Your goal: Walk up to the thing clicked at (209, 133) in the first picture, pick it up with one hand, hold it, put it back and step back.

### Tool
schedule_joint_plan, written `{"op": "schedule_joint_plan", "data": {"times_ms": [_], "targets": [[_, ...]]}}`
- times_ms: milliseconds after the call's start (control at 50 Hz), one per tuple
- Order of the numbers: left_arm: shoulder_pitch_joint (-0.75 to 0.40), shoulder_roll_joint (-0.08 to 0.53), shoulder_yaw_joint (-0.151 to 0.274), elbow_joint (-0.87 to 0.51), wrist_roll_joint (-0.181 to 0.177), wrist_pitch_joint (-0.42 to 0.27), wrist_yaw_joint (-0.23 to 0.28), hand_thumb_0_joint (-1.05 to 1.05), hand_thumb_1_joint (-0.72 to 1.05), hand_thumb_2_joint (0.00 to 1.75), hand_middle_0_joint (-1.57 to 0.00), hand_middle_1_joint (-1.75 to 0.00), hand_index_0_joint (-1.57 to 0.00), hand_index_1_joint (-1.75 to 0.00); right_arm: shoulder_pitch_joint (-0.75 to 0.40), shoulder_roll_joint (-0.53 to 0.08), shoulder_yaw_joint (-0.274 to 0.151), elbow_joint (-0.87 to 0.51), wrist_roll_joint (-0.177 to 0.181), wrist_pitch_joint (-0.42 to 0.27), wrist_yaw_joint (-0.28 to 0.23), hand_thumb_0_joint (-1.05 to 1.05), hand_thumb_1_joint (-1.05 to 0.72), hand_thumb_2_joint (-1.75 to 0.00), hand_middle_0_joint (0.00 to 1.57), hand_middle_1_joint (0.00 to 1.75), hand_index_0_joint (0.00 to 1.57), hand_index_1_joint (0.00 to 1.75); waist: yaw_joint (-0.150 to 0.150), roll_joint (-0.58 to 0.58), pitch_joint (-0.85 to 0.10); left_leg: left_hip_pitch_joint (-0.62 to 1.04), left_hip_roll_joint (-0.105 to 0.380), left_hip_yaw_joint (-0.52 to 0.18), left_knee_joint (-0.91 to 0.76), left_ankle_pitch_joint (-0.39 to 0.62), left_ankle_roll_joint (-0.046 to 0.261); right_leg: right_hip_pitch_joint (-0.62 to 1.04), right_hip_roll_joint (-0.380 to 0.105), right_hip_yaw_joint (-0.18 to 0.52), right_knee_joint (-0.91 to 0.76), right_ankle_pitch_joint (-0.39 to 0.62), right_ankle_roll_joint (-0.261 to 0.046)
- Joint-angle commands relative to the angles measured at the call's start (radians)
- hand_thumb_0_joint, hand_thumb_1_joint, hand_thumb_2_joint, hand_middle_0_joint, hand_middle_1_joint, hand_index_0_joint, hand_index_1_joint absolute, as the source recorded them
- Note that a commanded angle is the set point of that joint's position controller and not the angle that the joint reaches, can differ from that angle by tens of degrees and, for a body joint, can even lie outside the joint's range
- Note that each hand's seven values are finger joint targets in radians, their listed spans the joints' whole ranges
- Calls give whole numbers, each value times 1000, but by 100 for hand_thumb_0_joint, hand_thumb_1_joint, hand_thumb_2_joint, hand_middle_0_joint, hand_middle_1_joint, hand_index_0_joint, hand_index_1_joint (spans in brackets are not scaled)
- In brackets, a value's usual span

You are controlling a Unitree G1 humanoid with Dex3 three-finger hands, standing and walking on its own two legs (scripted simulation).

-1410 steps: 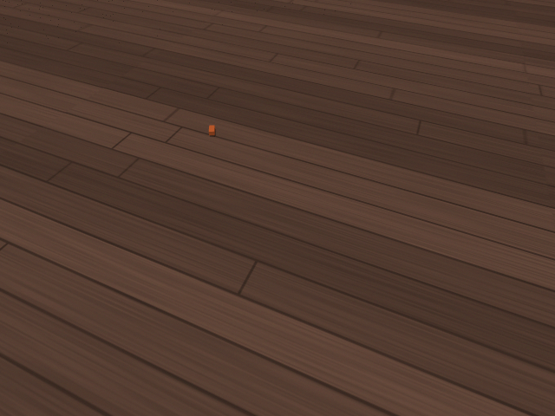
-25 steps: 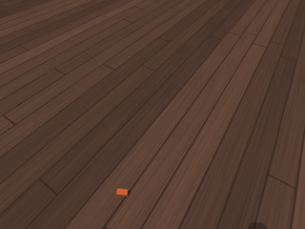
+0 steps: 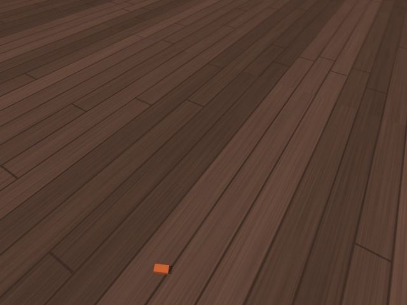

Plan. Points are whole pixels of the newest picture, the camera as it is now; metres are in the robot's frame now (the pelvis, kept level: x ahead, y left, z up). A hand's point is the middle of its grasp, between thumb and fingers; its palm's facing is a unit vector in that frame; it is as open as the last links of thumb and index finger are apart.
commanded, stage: walk up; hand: left
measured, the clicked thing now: (161, 269) +0.44 +0.16 -0.76
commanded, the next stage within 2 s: stand in 0.92 s
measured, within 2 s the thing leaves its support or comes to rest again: neither
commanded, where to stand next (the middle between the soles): +0.05 +0.00 m, yaw -4 degrees
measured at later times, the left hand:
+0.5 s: hand out of the picture +0.09 +0.25 -0.15, palm faces +0.02 -0.94 -0.35, open 7.4 cm
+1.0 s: hand out of the picture +0.09 +0.25 -0.15, palm faces +0.02 -0.94 -0.35, open 7.4 cm
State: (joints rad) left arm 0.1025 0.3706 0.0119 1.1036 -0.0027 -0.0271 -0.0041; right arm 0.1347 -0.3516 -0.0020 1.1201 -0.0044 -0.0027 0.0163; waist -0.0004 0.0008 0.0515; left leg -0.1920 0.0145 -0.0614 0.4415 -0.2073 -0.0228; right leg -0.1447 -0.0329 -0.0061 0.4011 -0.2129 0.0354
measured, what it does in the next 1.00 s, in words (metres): stands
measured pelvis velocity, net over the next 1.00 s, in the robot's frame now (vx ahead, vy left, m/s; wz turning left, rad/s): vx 0.01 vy -0.01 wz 0.01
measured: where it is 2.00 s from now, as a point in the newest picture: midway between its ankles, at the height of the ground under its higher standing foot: outside the picture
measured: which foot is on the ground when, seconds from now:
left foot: down 0.00-1.00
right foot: down 0.00-1.00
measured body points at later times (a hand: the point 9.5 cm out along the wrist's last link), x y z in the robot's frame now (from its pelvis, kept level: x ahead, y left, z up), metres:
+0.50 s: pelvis +0.01 -0.01 +0.00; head +0.01 -0.01 +0.45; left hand +0.09 +0.30 -0.12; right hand +0.10 -0.31 -0.13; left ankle +0.02 +0.13 -0.74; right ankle +0.00 -0.14 -0.74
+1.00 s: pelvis +0.01 -0.01 +0.00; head +0.02 -0.01 +0.45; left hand +0.09 +0.30 -0.12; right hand +0.09 -0.30 -0.13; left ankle +0.02 +0.13 -0.74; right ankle +0.00 -0.14 -0.74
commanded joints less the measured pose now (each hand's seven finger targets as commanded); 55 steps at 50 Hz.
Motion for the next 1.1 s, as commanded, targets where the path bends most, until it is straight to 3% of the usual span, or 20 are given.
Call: {"op": "schedule_joint_plan", "data": {"times_ms": [0, 440, 880, 900, 940, 1080], "targets": [[-65, 205, 36, -44, 3, -14, 13, 0, 90, 90, -20, -30, -20, -30, -71, -221, -48, -62, 4, -25, -18, 0, -90, -90, 20, 30, 20, 30, 3, 22, -101, 13, 93, -75, -102, 186, 54, 63, -86, 48, -60, 152, -53], [-97, 200, 47, -6, 11, -13, 14, 0, 90, 90, -20, -30, -20, -30, -100, -203, -43, -36, 2, -14, -16, 0, -90, -90, 20, 30, 20, 30, -3, -10, -72, 55, 79, -56, -129, 176, 37, 54, -93, 49, -127, 101, -42], [-82, 194, 51, -19, 15, -4, 11, 0, 90, 90, -20, -30, -20, -30, -82, -202, -39, -43, -1, -13, -19, 0, -90, -90, 20, 30, 20, 30, 1, 3, -79, 36, 78, -61, -137, 161, 41, 84, -90, 42, -120, 110, -42], [-65, 194, 45, -18, 14, -1, 13, 0, 90, 90, -20, -30, -20, -30, -86, -213, -38, -49, -6, -19, -24, 0, -90, -90, 20, 30, 20, 30, 6, -18, -66, 48, 101, -74, -139, 224, 36, 71, -97, 48, -106, 156, -42], [-54, 194, 44, -18, 10, 0, 12, 0, 90, 90, -20, -30, -20, -30, -84, -215, -38, -50, -6, -24, -25, 0, -90, -90, 20, 30, 20, 30, 7, -2, -68, 63, 101, -72, -140, 251, 31, 64, -96, 48, -106, 160, -42], [-52, 197, 40, -30, 10, -3, 10, 0, 90, 90, -20, -30, -20, -30, -81, -213, -37, -54, -3, -24, -23, 0, -90, -90, 20, 30, 20, 30, 3, 9, -94, 72, 98, -61, -134, 236, 29, 77, -99, 54, -113, 163, -44]]}}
